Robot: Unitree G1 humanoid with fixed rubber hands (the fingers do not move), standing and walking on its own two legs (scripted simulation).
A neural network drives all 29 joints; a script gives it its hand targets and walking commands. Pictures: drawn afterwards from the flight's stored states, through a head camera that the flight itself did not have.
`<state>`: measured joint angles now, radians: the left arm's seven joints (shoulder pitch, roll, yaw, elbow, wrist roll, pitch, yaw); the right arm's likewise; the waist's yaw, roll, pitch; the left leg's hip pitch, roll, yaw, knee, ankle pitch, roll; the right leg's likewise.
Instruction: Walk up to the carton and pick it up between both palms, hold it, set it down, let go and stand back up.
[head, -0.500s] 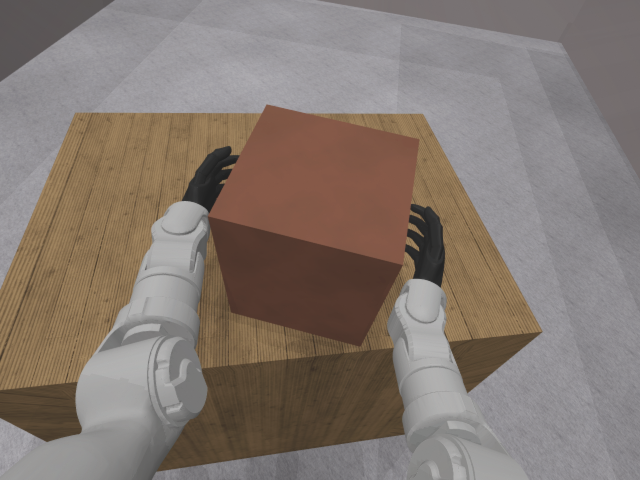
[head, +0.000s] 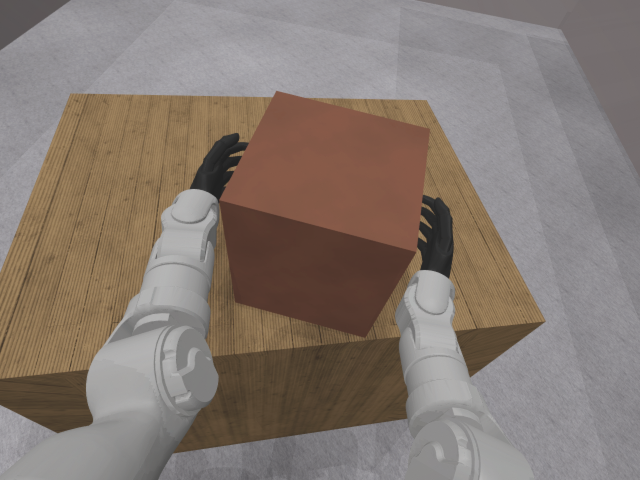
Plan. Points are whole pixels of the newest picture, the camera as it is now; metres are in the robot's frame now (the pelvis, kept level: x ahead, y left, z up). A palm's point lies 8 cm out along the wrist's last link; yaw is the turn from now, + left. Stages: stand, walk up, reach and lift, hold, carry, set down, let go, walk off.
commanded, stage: set down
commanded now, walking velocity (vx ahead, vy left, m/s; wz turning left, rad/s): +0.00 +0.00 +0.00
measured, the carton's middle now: (324, 223) +0.46 +0.00 +0.03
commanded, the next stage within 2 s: none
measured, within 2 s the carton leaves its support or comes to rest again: rests again in 0.14 s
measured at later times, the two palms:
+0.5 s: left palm (211, 194) +0.45 +0.15 +0.08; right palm (432, 261) +0.38 -0.14 +0.06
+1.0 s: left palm (213, 208) +0.46 +0.15 +0.04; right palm (422, 274) +0.38 -0.14 +0.02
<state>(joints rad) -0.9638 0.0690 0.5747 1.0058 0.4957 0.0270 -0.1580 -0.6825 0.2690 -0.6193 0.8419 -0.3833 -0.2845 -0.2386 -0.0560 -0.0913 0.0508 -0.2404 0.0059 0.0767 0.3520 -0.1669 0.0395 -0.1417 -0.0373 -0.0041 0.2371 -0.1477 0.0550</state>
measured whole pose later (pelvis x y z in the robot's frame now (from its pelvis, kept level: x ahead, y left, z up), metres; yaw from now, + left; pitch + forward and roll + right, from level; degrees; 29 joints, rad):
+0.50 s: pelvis +0.00 -0.01 +0.00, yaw +0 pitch +4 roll -1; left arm -0.96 0.09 0.60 1.04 0.46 -0.06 -0.16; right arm -0.69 0.24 -0.56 0.90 -0.37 -0.35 -0.26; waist -0.06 -0.08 0.06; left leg -0.26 0.02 0.07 0.37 -0.18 0.03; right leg -0.16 -0.03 -0.01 0.25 -0.16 0.05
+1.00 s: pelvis -0.01 +0.01 -0.02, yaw -1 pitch +17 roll -3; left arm -1.07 0.26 0.11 1.49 -0.02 -0.24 -0.02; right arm -0.83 0.08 -0.26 1.23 0.00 -0.30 -0.28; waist -0.13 -0.03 -0.14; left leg -0.63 0.04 0.06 0.56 -0.23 0.05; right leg -0.51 -0.01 -0.01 0.41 -0.19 0.06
